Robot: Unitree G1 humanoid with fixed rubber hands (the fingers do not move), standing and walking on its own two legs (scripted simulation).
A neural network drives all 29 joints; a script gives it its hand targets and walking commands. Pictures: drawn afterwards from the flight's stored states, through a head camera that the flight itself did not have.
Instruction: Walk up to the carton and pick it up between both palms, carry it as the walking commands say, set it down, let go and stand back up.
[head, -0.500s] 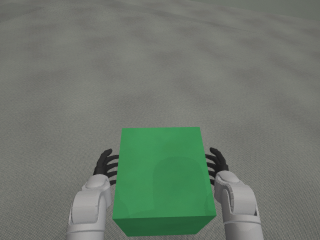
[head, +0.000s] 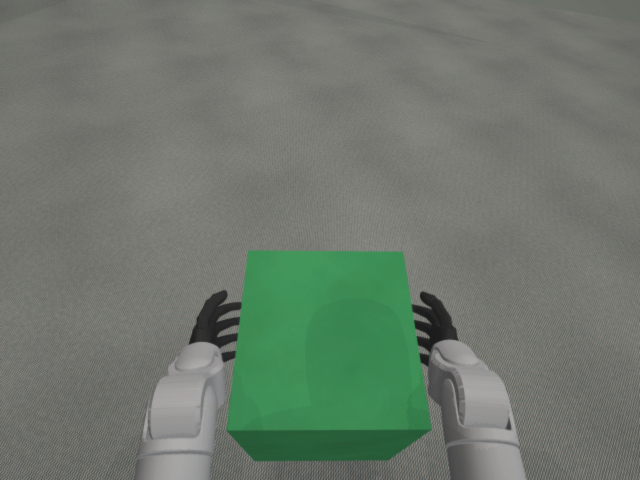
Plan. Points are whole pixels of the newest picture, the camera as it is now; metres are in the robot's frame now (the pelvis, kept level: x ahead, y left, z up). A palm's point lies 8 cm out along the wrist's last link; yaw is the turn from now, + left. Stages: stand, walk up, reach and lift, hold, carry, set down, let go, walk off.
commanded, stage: carry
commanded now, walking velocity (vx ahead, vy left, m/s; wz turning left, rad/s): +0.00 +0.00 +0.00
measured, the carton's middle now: (323, 363) +0.29 -0.01 -0.04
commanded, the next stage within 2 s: hold in 0.54 s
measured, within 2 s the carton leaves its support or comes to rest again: neither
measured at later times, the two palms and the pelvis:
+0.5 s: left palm (196, 355) +0.27 +0.15 +0.03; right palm (434, 353) +0.27 -0.14 +0.03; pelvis +0.00 +0.01 +0.00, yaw +0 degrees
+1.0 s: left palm (215, 302) +0.33 +0.13 +0.06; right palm (435, 291) +0.35 -0.16 +0.05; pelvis +0.06 -0.02 +0.01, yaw +7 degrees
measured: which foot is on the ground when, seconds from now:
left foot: down 0.00-1.00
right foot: down 0.00-1.00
